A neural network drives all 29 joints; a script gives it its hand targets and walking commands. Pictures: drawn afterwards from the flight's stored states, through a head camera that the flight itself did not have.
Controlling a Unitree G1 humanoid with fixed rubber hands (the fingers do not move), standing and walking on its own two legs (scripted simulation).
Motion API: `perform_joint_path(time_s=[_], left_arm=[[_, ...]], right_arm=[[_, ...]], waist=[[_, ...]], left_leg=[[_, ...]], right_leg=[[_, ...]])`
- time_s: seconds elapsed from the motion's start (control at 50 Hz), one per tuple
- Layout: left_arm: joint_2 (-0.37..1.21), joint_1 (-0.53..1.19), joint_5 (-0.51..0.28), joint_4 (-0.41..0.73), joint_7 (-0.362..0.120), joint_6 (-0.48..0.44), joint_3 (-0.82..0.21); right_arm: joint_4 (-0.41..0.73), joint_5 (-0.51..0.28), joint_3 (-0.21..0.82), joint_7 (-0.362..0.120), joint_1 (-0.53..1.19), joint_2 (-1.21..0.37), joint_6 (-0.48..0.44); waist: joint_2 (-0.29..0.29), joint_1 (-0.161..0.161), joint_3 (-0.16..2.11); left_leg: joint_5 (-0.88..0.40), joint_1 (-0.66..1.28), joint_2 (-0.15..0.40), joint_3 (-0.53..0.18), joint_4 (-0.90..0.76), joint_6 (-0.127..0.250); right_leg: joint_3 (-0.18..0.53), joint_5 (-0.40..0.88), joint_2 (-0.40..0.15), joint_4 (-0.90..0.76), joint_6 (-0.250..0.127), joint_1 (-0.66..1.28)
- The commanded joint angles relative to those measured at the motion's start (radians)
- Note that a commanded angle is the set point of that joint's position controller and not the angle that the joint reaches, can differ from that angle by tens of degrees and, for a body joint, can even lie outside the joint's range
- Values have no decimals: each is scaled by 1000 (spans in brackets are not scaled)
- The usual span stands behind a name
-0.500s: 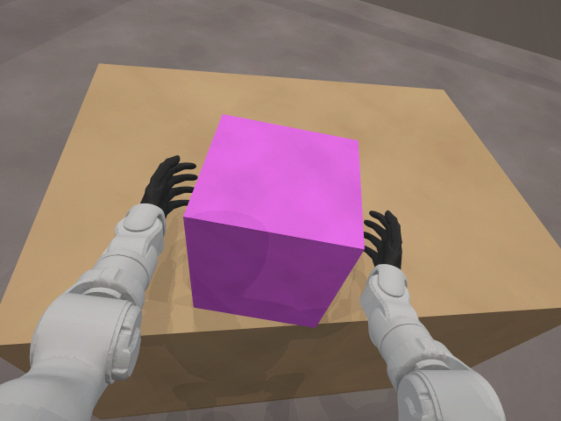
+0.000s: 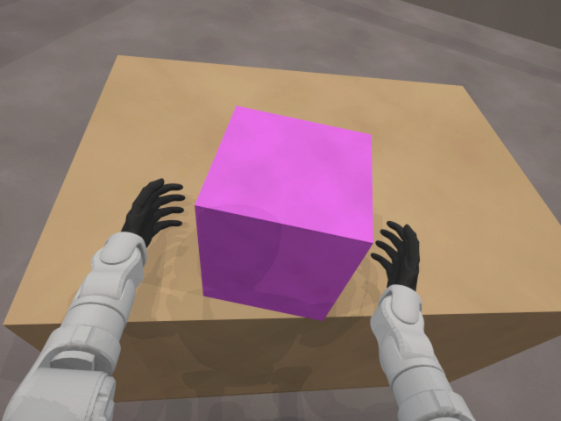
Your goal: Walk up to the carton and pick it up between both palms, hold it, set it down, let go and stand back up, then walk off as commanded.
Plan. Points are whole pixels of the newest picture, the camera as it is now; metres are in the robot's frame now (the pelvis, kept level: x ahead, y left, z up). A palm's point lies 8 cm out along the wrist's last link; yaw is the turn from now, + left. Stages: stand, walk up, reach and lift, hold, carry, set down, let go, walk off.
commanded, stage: set down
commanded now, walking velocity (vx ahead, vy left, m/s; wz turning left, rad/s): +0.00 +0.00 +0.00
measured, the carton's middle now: (282, 220) +0.41 -0.02 +0.02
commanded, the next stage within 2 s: none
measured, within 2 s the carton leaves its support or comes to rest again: neither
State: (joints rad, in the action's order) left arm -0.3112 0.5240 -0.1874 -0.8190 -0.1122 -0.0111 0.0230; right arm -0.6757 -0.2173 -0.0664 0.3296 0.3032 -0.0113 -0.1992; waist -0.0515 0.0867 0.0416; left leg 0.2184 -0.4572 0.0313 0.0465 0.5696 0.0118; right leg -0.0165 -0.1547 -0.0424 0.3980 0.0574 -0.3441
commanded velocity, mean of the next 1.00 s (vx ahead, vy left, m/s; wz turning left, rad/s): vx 0.00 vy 0.00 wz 0.00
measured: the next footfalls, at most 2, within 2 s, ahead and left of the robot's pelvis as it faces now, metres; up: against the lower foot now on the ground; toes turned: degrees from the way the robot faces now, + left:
none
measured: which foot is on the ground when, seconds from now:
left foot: down 0.00-1.00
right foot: down 0.00-1.00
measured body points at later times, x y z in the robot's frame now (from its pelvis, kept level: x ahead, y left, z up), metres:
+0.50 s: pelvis +0.01 -0.01 +0.01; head +0.03 +0.03 +0.45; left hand +0.32 +0.22 +0.02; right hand +0.25 -0.20 +0.03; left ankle +0.04 +0.08 -0.73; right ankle +0.03 -0.18 -0.73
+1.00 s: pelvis +0.01 -0.02 +0.01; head +0.03 +0.02 +0.45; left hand +0.25 +0.23 +0.01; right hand +0.19 -0.20 +0.02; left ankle +0.04 +0.08 -0.73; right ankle +0.03 -0.18 -0.73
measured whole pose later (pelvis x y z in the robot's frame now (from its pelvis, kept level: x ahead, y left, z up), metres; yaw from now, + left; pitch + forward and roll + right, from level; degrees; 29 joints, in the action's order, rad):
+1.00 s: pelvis +0.01 -0.02 +0.01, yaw +0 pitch -3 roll -2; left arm -0.44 -0.16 -0.28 -0.10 -0.17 0.10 0.02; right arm 0.09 -0.17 0.05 0.37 -0.43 -0.03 0.06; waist -0.05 -0.02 -0.09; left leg 0.22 -0.24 0.03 0.05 0.51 0.02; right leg -0.02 -0.18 -0.04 0.38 0.06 -0.15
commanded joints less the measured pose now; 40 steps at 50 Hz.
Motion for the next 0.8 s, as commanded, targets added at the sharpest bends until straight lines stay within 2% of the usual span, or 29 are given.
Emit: perform_joint_path(time_s=[0.0,0.02,0.06,0.08,0.12,0.16,0.18,0.2,0.22,0.24,0.28,0.32,0.36,0.38,0.42,0.44,0.46,0.48,0.56,0.58,0.6,0.62,0.64,0.66,0.68,0.7,0.72,0.76,0.78], left_arm=[[-187,161,-34,305,-28,5,-10],[-197,141,-47,327,-31,9,-19],[-220,113,-29,337,-42,31,21],[-230,133,-29,345,-37,34,11],[-224,38,-14,407,-44,41,37],[-236,-14,-33,458,-50,51,41],[-243,-43,-29,455,-58,47,53],[-245,-127,-15,518,-63,54,61],[-261,-94,-18,536,-62,50,73],[-251,-102,-26,520,-69,56,66],[-266,-159,-46,603,-70,50,71],[-286,-87,-77,577,-65,45,46],[-291,-210,-65,642,-62,43,69],[-300,-174,-83,653,-63,36,48],[-299,-297,-82,722,-61,33,65],[-312,-312,-81,709,-69,44,69],[-322,-317,-89,740,-74,41,54],[-312,-345,-87,745,-73,43,62],[-343,-374,-110,783,-78,56,53],[-342,-413,-112,817,-75,48,58],[-341,-413,-106,828,-72,59,58],[-340,-377,-110,822,-67,64,38],[-339,-418,-111,777,-73,75,64],[-338,-438,-106,816,-76,75,56],[-350,-473,-108,817,-74,74,68],[-359,-495,-115,871,-68,64,57],[-347,-524,-110,917,-67,64,54],[-355,-515,-105,861,-75,78,68],[-334,-604,-101,920,-67,70,70]], right_arm=[[300,25,38,12,161,56,0],[335,24,43,14,127,59,10],[392,32,60,25,104,47,14],[357,30,55,18,108,63,31],[433,22,90,18,33,46,21],[499,30,89,23,-13,39,24],[525,32,111,28,-62,39,22],[537,22,125,33,-143,23,17],[564,19,134,31,-117,25,22],[576,33,125,36,-118,26,31],[635,21,131,34,-175,34,42],[664,49,97,36,-103,34,73],[709,32,137,36,-244,5,81],[723,35,124,38,-212,7,92],[779,27,156,30,-313,7,93],[755,37,160,37,-354,1,99],[790,45,157,44,-360,-2,114],[790,37,170,43,-385,-9,118],[874,61,149,57,-406,-2,154],[892,56,161,56,-459,-2,161],[892,46,150,53,-461,0,168],[874,51,137,49,-426,10,185],[882,57,162,50,-470,-6,203],[923,62,137,57,-473,-7,203],[937,64,167,57,-516,-22,214],[975,58,153,56,-535,-12,209],[983,52,154,56,-568,-12,201],[954,54,163,57,-567,-16,215],[979,49,171,51,-643,-15,216]], waist=[[167,-27,342],[147,-17,331],[146,-38,324],[172,-26,271],[171,-62,273],[154,-54,275],[124,-58,270],[138,-73,259],[146,-79,248],[123,-66,210],[125,-83,209],[122,-65,182],[122,-95,178],[145,-80,187],[134,-108,204],[131,-97,169],[133,-87,190],[139,-97,149],[130,-91,108],[137,-104,110],[177,-101,98],[185,-94,85],[154,-108,61],[171,-94,63],[145,-113,61],[141,-112,90],[163,-103,93],[168,-117,56],[177,-128,73]], left_leg=[[-86,436,-4,1,-129,-70],[-92,441,-7,5,-127,-66],[-108,441,-19,15,-128,-62],[-111,436,-14,9,-128,-70],[-171,477,-15,14,-129,-73],[-203,481,-18,11,-121,-68],[-204,500,-21,11,-122,-62],[-235,519,-16,15,-123,-66],[-208,495,-23,21,-125,-62],[-192,486,-23,21,-128,-57],[-182,498,-18,19,-137,-54],[-70,424,-14,18,-149,-42],[-72,440,-13,25,-160,-39],[-60,427,-15,19,-151,-46],[-141,467,-12,12,-148,-45],[-143,456,-11,13,-149,-51],[-148,459,-14,17,-144,-47],[-162,474,-12,16,-144,-50],[-66,410,-4,9,-163,-37],[-75,420,-3,7,-164,-39],[-88,417,4,0,-168,-47],[-17,374,14,-15,-180,-45],[16,367,9,2,-192,-27],[26,358,11,-7,-199,-33],[12,364,8,-1,-193,-28],[-16,357,24,-14,-194,-27],[-77,386,15,-5,-176,-39],[-42,364,10,-8,-180,-44],[-75,390,14,-12,-191,-45]], right_leg=[[-41,42,90,-65,-65,167],[-40,53,93,-61,-66,176],[-30,60,81,-71,-54,203],[-30,48,81,-70,-64,178],[-28,80,81,-79,-59,201],[-29,109,79,-75,-60,231],[-23,113,76,-84,-53,231],[-19,141,71,-86,-58,250],[-12,111,68,-87,-55,237],[-14,104,67,-90,-57,233],[-13,86,64,-88,-59,249],[-5,-7,55,-82,-69,215],[4,3,52,-85,-71,265],[5,-17,51,-79,-72,242],[3,47,55,-73,-75,274],[3,50,50,-82,-74,277],[2,48,47,-80,-71,284],[7,55,44,-85,-72,258],[12,-25,35,-86,-84,261],[17,-12,33,-84,-84,277],[15,-8,37,-82,-92,273],[10,-51,38,-68,-92,272],[24,-80,28,-85,-92,288],[20,-70,33,-80,-96,307],[23,-75,28,-85,-90,305],[10,-36,37,-60,-89,322],[11,1,38,-64,-94,316],[18,-35,32,-76,-97,296],[15,-10,39,-81,-99,317]])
